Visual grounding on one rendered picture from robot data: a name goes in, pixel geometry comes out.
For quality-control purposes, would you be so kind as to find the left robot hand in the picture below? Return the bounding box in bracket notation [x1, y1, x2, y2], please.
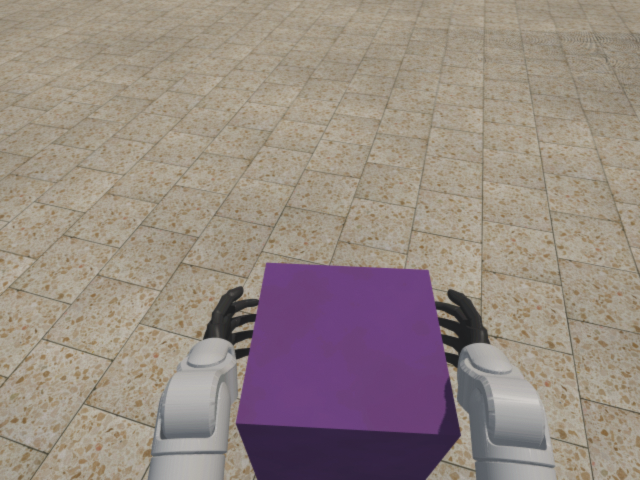
[203, 286, 259, 360]

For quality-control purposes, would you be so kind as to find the robot left forearm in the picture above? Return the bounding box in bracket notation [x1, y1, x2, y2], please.
[148, 338, 238, 480]

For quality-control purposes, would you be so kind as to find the right robot hand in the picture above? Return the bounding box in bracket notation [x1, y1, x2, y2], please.
[435, 289, 491, 368]

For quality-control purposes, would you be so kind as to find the robot right forearm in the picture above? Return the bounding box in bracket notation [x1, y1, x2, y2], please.
[457, 343, 557, 480]

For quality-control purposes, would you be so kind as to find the carton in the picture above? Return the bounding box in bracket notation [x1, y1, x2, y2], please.
[236, 263, 461, 480]

